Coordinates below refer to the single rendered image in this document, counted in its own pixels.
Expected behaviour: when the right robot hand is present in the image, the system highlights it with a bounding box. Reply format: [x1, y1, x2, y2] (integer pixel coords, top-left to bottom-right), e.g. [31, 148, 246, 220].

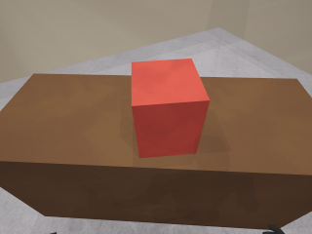
[262, 224, 285, 234]

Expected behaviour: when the carton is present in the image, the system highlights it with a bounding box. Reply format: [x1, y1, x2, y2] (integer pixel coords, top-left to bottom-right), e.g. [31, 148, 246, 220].
[131, 58, 210, 159]

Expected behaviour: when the pedestal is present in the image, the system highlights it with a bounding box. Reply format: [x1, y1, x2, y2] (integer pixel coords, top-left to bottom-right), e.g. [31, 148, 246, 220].
[0, 73, 312, 230]

